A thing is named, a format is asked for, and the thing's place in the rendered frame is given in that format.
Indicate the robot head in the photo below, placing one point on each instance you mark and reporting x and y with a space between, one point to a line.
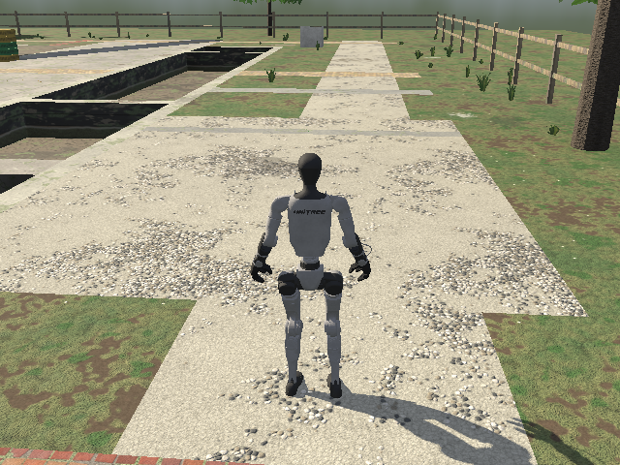
309 167

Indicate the robot left upper arm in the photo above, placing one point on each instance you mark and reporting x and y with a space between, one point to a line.
273 221

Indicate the robot left hand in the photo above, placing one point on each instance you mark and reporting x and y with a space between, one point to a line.
254 272

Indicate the robot right upper arm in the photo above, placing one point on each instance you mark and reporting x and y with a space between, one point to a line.
340 204

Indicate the left robot shin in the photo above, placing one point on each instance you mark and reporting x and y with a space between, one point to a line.
292 350

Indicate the robot left forearm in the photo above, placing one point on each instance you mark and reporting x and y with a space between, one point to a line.
262 253

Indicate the robot right forearm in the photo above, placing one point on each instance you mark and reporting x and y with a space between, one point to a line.
358 253

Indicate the robot right hand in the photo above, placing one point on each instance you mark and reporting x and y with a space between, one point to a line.
366 270

